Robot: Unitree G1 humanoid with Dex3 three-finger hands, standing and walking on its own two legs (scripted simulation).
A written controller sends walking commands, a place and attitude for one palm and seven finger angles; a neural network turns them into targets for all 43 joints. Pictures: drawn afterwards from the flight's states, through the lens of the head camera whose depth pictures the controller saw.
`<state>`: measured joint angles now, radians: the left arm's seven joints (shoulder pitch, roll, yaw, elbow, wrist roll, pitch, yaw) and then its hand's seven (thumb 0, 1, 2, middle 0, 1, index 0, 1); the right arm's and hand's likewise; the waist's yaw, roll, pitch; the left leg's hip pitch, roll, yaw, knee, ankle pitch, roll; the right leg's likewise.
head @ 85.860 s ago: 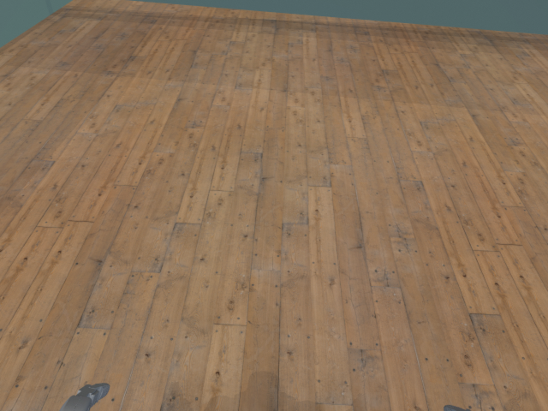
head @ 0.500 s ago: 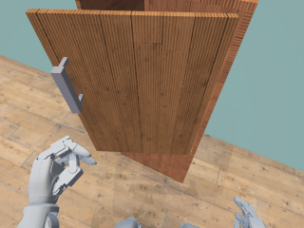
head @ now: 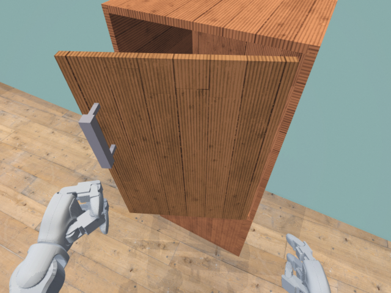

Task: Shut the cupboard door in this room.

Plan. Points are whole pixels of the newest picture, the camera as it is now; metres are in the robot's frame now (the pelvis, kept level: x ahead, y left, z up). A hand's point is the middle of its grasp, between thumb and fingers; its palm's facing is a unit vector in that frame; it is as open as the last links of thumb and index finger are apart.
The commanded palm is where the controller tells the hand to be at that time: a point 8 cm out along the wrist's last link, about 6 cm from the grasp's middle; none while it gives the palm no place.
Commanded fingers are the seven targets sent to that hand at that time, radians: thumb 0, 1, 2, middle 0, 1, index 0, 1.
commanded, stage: raise the hand and make a fist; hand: left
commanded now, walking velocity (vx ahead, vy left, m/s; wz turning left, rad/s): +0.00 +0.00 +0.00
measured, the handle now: (101, 136) +0.39 +0.25 +0.11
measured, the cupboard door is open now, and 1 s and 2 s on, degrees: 24 24 24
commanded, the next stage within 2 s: bring the fist close to the handle in 0.40 s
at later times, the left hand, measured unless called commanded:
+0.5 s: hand (98, 212) +0.22 +0.18 +0.13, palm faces +0.09 -0.99 -0.07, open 3.1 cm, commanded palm +0.18 +0.23 +0.12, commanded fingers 0.00 0.90 0.90 -1.30 -1.50 -1.30 -1.50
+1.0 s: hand (95, 193) +0.26 +0.21 +0.11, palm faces +0.08 -1.00 -0.05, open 3.1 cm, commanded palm +0.23 +0.25 +0.12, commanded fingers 0.00 0.90 0.90 -1.30 -1.50 -1.30 -1.50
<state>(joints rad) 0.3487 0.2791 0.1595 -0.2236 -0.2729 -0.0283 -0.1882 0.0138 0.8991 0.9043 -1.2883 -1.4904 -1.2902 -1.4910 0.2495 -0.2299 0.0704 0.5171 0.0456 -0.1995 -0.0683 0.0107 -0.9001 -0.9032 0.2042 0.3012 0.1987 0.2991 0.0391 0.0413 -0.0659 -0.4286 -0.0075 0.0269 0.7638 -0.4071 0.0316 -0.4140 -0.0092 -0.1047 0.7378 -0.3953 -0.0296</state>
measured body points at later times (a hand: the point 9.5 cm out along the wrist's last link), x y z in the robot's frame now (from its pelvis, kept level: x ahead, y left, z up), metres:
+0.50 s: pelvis -0.02 -0.01 +0.00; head -0.02 -0.03 +0.45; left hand +0.21 +0.23 +0.13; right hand +0.16 -0.24 -0.07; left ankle -0.01 +0.10 -0.71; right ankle -0.01 -0.10 -0.71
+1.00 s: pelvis -0.01 -0.01 +0.01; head +0.00 -0.02 +0.46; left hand +0.25 +0.26 +0.11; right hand +0.16 -0.25 -0.07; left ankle -0.01 +0.10 -0.71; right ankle -0.01 -0.10 -0.71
